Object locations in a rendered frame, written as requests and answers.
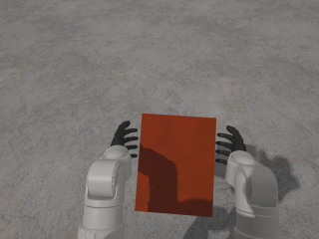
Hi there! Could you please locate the robot right forearm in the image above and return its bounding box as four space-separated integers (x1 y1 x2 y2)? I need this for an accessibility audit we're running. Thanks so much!
225 150 285 239

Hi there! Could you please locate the carton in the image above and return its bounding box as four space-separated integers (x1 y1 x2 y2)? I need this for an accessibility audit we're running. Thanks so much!
135 114 216 217

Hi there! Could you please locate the robot left hand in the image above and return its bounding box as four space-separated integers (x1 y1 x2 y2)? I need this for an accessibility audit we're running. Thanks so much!
111 120 139 158

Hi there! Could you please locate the robot right hand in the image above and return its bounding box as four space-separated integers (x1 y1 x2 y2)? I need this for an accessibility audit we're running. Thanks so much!
215 125 247 165

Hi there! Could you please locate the robot left forearm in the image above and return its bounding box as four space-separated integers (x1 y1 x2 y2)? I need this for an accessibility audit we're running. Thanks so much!
77 144 132 239

